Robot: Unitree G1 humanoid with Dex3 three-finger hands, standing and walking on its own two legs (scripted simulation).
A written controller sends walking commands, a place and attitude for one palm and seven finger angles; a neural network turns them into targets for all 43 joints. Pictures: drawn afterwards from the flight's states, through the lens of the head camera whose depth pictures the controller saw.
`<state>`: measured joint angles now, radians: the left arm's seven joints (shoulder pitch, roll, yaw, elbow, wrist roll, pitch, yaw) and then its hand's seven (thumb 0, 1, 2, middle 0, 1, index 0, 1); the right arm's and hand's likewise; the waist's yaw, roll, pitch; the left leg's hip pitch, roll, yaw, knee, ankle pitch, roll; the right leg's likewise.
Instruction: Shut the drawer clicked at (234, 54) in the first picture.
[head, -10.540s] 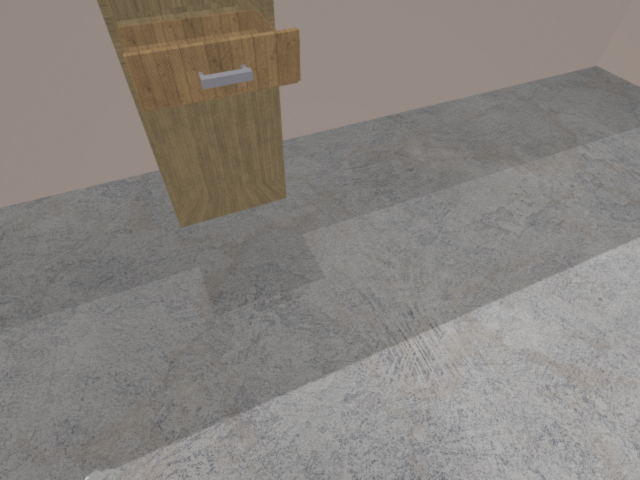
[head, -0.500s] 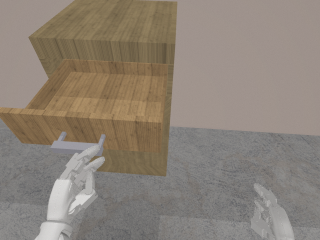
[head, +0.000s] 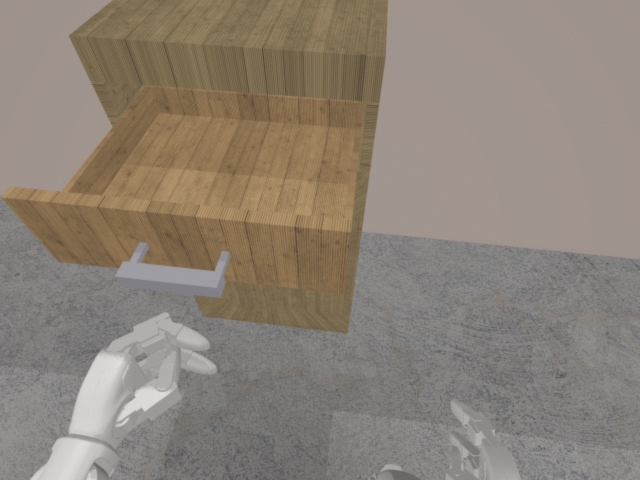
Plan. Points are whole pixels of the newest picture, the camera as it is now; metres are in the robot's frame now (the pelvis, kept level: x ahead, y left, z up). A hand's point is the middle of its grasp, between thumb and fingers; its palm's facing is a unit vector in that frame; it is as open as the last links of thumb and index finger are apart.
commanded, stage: raise the hand and make a fist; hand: left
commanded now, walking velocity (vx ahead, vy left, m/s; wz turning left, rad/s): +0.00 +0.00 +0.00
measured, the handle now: (177, 266) +0.37 +0.21 +0.05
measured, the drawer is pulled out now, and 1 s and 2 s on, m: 0.28 0.28 0.28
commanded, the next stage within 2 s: bring the fist close to the handle in 1.10 s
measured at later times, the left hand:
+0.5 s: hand (144, 376) +0.20 +0.17 +0.12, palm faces -0.05 -0.99 -0.10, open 3.2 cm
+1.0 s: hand (111, 367) +0.20 +0.19 +0.15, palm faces -0.01 -0.99 -0.12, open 3.3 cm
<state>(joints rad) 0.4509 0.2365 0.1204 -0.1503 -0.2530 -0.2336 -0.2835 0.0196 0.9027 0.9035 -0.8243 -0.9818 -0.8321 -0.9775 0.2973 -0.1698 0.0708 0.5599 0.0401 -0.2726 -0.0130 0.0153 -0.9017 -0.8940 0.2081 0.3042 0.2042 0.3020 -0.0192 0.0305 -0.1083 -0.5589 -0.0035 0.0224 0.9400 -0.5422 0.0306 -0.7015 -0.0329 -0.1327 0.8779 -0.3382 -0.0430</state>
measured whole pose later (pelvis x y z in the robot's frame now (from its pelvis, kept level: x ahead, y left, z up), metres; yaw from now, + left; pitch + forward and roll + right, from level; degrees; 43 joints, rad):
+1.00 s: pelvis +0.02 +0.00 +0.03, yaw +0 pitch +1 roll -1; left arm 0.52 0.28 0.22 -0.34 -0.28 -0.08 -0.29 0.02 0.90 0.90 -1.40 -1.60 -1.40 -1.60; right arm 0.25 -0.26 0.05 0.59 0.07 -0.38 -0.05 0.01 -0.90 -0.89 0.20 0.30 0.20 0.30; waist 0.03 0.05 -0.08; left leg -0.23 0.00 0.02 0.68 -0.46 0.02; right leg -0.37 -0.01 -0.14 0.64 -0.28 -0.04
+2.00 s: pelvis +0.00 +0.00 +0.02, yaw +0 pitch +7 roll +0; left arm 0.16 0.24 0.18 0.14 -0.24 -0.29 -0.29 0.02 0.90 0.90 -1.40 -1.60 -1.40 -1.60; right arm 0.27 -0.27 0.05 0.61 0.03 -0.34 -0.04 0.01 -0.90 -0.89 0.20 0.30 0.20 0.30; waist -0.02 0.03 -0.06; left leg -0.46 -0.02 0.03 0.82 -0.48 0.03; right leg -0.61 -0.04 -0.12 0.77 -0.29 -0.04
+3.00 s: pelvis +0.01 +0.00 +0.00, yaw +1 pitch +12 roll -1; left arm 0.05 0.24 0.15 0.25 -0.23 -0.34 -0.27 0.02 0.89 0.92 -1.40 -1.60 -1.40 -1.60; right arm 0.25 -0.27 0.04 0.58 0.03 -0.23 -0.02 0.01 -0.91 -0.89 0.20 0.30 0.20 0.30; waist -0.02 0.03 -0.10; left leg -0.60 -0.02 0.01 0.92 -0.53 0.03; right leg -0.74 -0.04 -0.13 0.87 -0.34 -0.04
